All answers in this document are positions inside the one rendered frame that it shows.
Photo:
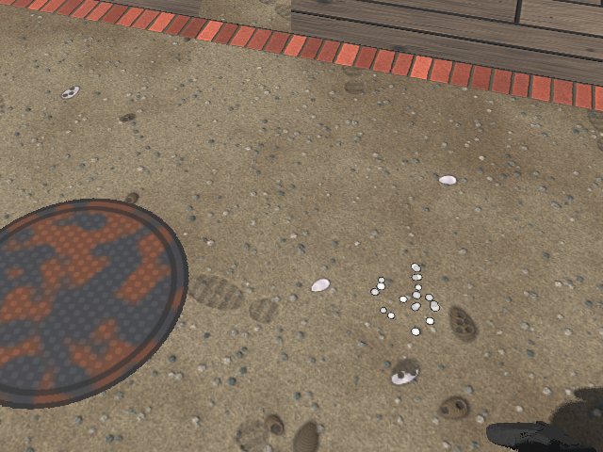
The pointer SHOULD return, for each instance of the right robot hand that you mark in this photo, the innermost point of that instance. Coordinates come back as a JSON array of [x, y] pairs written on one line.
[[529, 437]]

